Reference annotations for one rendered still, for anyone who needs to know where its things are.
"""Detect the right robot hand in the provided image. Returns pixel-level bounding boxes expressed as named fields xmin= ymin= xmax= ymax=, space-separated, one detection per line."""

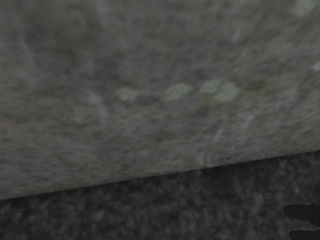
xmin=283 ymin=203 xmax=320 ymax=240

